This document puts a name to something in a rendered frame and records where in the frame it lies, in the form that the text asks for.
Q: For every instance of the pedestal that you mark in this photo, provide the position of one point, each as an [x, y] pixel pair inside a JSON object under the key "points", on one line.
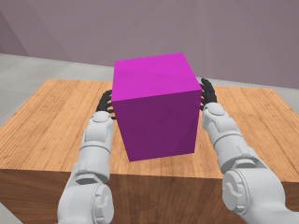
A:
{"points": [[40, 143]]}

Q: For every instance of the carton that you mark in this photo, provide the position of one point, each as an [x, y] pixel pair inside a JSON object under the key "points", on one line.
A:
{"points": [[156, 101]]}

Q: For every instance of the left robot upper arm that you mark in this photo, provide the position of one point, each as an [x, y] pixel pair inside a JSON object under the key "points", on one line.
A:
{"points": [[86, 204]]}

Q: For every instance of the left robot hand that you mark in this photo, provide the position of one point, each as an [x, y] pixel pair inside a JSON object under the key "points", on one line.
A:
{"points": [[104, 105]]}

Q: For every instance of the robot left forearm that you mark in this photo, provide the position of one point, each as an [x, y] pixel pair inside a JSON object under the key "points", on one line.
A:
{"points": [[92, 165]]}

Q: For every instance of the robot right forearm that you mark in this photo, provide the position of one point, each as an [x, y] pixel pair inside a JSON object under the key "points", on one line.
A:
{"points": [[228, 142]]}

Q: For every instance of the right robot upper arm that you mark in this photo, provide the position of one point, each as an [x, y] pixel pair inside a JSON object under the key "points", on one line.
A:
{"points": [[257, 196]]}

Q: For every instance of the right robot hand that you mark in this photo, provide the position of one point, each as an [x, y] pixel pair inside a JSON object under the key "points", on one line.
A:
{"points": [[208, 93]]}

